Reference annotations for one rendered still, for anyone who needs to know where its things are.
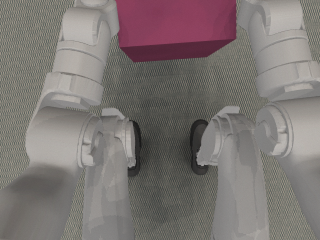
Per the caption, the robot right forearm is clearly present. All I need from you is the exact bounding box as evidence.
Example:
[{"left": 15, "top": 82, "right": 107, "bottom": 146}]
[{"left": 237, "top": 0, "right": 320, "bottom": 102}]

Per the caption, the robot left forearm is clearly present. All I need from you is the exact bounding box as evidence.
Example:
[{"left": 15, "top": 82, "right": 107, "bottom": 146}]
[{"left": 25, "top": 0, "right": 120, "bottom": 155}]

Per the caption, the carton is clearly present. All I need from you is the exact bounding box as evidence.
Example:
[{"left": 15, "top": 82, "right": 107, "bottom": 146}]
[{"left": 115, "top": 0, "right": 237, "bottom": 63}]

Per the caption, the right robot thigh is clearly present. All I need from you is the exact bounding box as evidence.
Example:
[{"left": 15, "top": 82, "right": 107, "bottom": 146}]
[{"left": 206, "top": 113, "right": 270, "bottom": 240}]

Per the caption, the robot left upper arm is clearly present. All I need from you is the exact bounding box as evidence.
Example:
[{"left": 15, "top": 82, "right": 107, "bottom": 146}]
[{"left": 0, "top": 106, "right": 104, "bottom": 240}]

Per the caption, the left robot foot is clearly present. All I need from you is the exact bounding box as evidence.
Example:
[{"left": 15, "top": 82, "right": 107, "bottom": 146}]
[{"left": 127, "top": 120, "right": 142, "bottom": 177}]

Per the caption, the robot right upper arm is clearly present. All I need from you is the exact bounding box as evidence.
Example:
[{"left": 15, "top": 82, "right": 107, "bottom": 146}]
[{"left": 253, "top": 96, "right": 320, "bottom": 240}]

